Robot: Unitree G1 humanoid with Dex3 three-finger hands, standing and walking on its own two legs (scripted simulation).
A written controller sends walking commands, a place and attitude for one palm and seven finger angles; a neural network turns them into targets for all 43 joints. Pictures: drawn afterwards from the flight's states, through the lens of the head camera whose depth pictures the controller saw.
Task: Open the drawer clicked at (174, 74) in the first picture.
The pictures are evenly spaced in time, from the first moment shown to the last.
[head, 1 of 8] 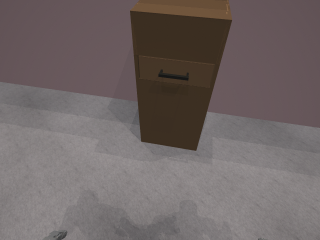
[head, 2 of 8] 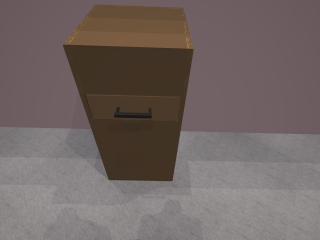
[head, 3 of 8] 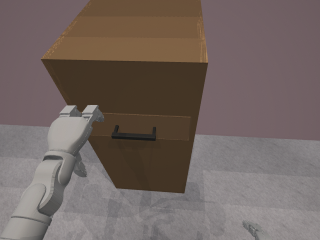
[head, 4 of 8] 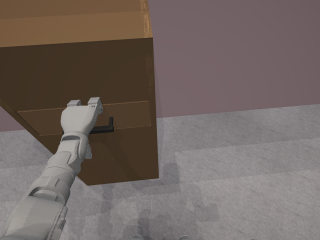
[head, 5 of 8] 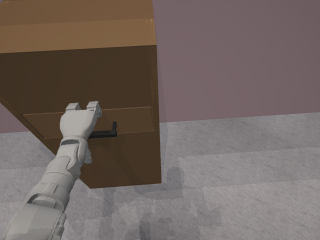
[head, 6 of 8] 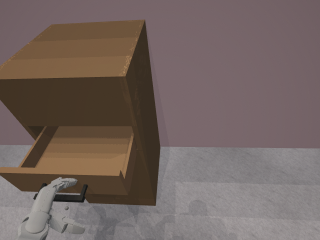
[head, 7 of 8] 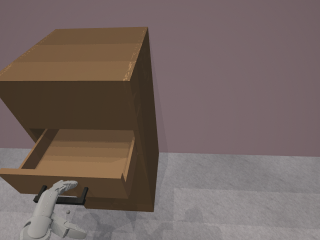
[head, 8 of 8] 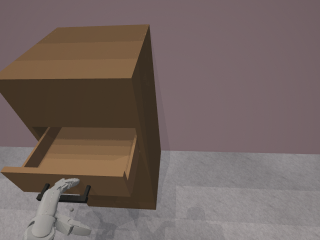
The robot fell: no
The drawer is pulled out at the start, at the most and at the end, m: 0.00 0.19 0.19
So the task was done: yes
